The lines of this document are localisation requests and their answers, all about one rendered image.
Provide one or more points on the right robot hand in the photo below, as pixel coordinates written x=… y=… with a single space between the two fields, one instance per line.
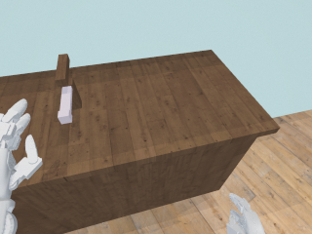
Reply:
x=248 y=223

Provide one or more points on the left robot hand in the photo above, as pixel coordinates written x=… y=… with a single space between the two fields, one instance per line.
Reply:
x=12 y=126

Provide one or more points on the tap lever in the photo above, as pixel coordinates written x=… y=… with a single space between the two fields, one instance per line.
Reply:
x=65 y=109

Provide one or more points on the counter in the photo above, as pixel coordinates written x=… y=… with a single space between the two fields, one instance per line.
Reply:
x=145 y=133

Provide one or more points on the robot left forearm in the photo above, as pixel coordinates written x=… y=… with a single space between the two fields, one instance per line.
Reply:
x=8 y=222

